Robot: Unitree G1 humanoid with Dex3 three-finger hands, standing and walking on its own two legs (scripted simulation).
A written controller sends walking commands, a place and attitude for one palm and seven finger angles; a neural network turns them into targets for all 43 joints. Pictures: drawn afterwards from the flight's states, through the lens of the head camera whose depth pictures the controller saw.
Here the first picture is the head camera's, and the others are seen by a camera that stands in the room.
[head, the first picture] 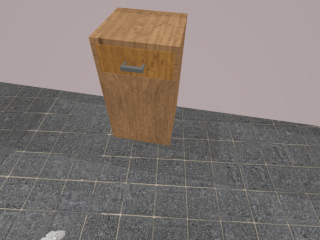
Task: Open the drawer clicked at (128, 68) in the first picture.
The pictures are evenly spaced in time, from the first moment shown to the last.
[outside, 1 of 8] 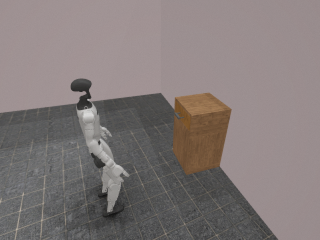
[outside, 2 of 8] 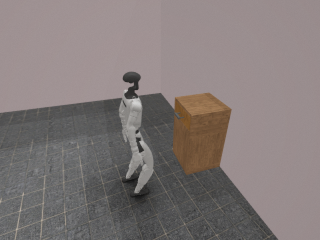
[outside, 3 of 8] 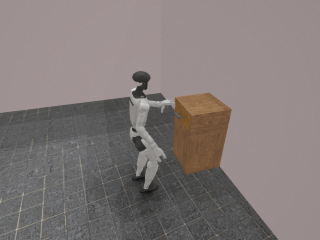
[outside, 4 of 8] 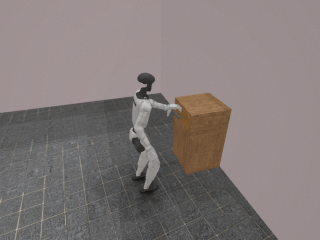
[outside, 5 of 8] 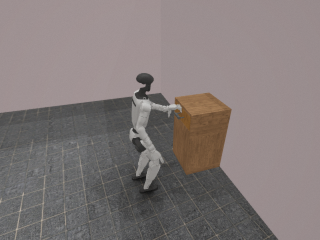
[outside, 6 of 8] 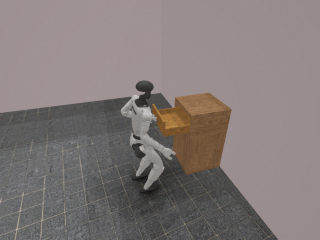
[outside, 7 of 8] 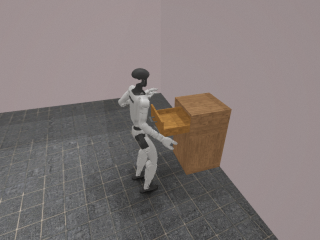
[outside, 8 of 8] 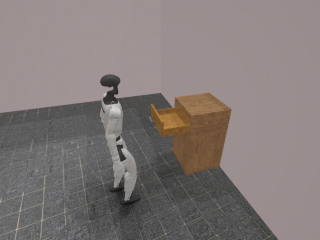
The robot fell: no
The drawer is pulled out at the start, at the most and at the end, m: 0.00 0.30 0.30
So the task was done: yes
